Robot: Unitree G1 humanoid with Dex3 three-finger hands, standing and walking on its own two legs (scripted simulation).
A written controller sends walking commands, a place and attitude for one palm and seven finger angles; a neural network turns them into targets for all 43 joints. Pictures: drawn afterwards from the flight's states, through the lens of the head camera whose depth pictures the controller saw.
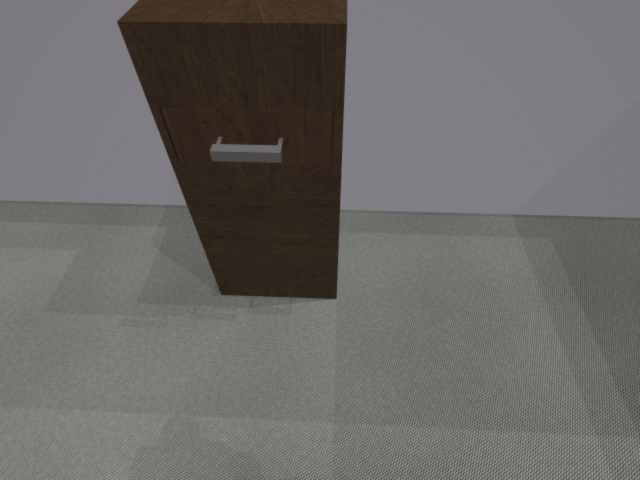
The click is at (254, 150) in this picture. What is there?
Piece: drawer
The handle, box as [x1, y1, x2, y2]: [210, 137, 283, 162]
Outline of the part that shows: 210,149 212,160 281,162 281,147 283,141 282,138 279,138 277,145 222,144 222,137 218,137 216,143 212,144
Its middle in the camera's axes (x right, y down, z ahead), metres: -0.17 -0.21 +0.90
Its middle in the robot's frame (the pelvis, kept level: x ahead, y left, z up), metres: +0.81 +0.21 -0.07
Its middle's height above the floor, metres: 0.71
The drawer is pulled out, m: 0.00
